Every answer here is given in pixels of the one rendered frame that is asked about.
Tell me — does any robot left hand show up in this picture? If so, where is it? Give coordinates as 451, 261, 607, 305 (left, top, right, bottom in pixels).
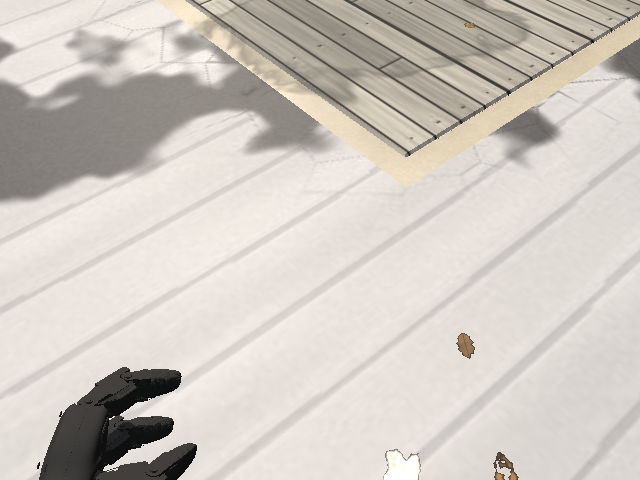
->
37, 367, 197, 480

